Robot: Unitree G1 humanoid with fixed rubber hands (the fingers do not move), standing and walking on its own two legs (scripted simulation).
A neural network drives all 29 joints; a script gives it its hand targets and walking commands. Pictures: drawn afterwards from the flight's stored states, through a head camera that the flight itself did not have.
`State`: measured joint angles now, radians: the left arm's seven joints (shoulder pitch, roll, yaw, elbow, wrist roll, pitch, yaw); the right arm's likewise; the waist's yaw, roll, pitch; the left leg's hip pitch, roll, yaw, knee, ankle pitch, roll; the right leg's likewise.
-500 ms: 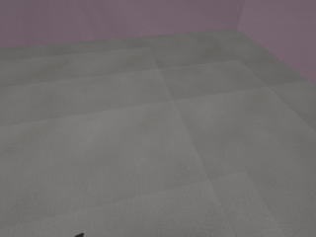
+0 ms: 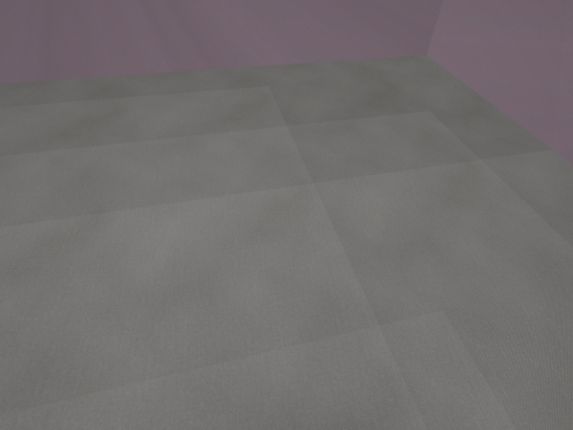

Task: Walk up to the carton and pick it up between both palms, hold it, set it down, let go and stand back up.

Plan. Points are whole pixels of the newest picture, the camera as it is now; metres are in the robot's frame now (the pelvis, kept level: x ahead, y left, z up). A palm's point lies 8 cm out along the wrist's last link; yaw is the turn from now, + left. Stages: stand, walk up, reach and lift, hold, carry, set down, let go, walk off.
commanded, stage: stand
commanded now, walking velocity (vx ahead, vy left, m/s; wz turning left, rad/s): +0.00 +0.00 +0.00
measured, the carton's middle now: out of the picture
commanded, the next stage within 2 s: walk up in 1.82 s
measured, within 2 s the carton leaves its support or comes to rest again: neither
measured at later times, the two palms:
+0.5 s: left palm out of the picture +0.02 +0.23 -0.13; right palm out of the picture +0.04 -0.24 -0.13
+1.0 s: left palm out of the picture -0.01 +0.22 -0.14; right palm out of the picture -0.02 -0.21 -0.14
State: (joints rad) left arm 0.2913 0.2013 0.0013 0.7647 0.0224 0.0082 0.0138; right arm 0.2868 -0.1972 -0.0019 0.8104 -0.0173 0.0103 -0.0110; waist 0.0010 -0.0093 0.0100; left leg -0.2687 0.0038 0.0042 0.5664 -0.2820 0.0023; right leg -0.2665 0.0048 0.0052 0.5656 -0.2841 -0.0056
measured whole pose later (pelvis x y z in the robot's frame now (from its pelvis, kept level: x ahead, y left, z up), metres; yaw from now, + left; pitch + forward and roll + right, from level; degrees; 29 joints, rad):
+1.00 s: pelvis +0.00 +0.00 +0.01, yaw +1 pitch -2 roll +0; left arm 0.33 0.16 0.00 1.05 0.01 0.00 0.03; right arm 0.32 -0.14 0.01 1.12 -0.01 0.01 -0.03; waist 0.00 -0.01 0.02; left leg -0.19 -0.01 0.00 0.45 -0.22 0.00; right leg -0.19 -0.01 0.00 0.46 -0.23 0.00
